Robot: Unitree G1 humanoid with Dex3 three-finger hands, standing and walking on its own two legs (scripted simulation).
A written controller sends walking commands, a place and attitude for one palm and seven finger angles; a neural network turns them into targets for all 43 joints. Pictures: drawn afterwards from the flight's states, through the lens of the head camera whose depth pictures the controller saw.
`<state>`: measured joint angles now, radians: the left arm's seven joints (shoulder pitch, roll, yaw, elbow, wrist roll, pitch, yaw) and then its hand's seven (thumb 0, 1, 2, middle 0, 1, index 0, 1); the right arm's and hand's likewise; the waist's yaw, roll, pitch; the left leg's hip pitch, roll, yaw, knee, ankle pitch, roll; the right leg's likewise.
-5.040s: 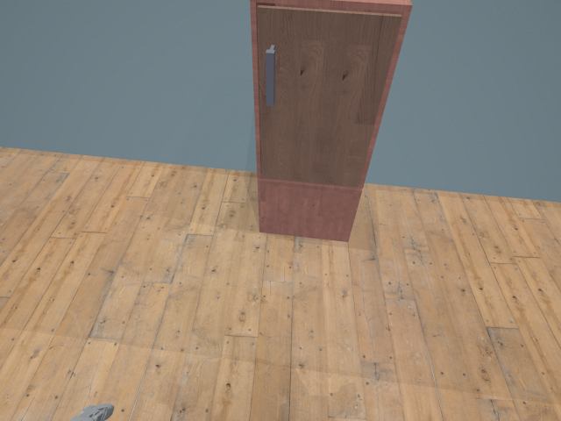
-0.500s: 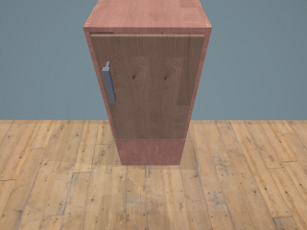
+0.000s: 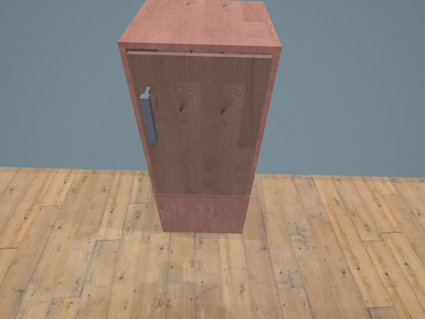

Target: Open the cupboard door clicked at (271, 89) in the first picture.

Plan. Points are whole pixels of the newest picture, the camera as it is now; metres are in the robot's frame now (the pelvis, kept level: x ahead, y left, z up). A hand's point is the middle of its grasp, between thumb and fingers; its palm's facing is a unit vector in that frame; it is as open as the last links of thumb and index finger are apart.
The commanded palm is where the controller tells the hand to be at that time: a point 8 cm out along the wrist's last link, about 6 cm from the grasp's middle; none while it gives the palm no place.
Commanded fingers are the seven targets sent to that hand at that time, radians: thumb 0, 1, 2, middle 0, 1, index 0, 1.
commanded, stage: shuffle to correct the standing spot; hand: left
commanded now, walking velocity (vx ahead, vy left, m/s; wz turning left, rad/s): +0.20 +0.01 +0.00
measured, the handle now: (150, 115) +0.64 +0.22 +0.02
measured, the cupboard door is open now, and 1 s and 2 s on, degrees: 0 0 0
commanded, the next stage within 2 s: come to a stop and stand still in 0.46 s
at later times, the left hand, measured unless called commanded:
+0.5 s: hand out of the picture +0.03 +0.17 -0.19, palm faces +0.12 -0.98 -0.14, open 7.3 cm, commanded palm none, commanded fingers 0.00 0.90 0.90 -0.20 -0.30 -0.20 -0.30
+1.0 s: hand (144, 299) +0.20 +0.17 -0.17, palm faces +0.06 -0.97 -0.24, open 7.2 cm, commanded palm none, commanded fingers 0.00 0.90 0.90 -0.20 -0.30 -0.20 -0.30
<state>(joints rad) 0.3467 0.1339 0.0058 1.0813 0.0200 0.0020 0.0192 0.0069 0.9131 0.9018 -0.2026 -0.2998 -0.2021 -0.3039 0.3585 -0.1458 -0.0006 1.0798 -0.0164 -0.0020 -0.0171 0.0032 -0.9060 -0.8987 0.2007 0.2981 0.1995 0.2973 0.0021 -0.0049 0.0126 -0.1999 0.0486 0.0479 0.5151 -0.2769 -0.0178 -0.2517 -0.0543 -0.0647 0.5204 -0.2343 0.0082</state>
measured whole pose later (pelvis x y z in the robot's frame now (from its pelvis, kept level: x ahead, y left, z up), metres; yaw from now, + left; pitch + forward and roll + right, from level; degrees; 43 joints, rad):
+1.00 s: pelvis +0.13 -0.01 -0.01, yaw +2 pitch +0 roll +2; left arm 0.15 0.15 0.04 0.96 0.03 0.00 0.04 0.00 0.94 0.90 -0.20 -0.30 -0.20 -0.30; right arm 0.23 -0.16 -0.05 1.04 0.00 0.03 -0.03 0.00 -0.91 -0.90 0.20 0.30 0.20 0.30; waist 0.00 -0.01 0.11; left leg -0.40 -0.01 0.04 1.02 -0.54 -0.03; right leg -0.39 -0.08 -0.10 0.57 -0.17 -0.03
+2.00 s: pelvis +0.10 -0.04 +0.00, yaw +0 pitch -2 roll +1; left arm 0.35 0.08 -0.01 1.13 0.01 -0.02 0.03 0.01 0.92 0.90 -0.20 -0.30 -0.20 -0.30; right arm 0.30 -0.11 0.00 1.15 -0.01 -0.01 -0.05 0.01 -0.92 -0.90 0.20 0.30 0.20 0.30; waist 0.01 -0.01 0.02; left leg -0.17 0.06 0.05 0.43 -0.23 -0.05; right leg -0.09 0.06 -0.08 0.41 -0.30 -0.09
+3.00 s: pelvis +0.07 +0.00 -0.06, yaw +0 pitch +12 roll +0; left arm 0.43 0.16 0.11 0.12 -0.21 -0.48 -0.25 0.01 0.65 0.79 -0.22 -0.47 -0.22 -0.48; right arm 0.15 -0.26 -0.06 0.51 0.00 -0.21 0.02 0.01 -0.90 -0.90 0.20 0.30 0.20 0.30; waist 0.00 -0.07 -0.14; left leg -0.74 -0.02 0.06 1.03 -0.49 0.05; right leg -0.74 0.01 -0.06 1.04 -0.50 -0.06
